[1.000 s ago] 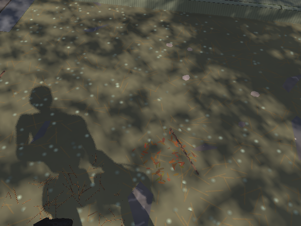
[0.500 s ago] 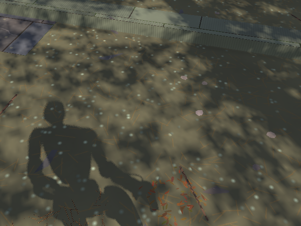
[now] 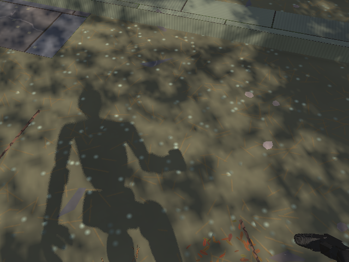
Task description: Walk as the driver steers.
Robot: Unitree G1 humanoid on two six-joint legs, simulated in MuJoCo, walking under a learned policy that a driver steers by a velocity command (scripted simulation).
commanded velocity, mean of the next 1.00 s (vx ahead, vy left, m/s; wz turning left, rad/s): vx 0.49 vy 0.00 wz -0.42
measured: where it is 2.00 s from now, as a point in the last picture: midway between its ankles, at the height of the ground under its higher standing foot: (263, 136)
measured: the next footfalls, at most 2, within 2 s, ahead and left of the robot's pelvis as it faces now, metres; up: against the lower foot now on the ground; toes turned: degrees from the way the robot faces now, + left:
left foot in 0.02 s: +0.17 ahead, +0.13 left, +0.00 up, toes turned +1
right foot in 0.56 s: +0.41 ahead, -0.18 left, +0.00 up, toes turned -22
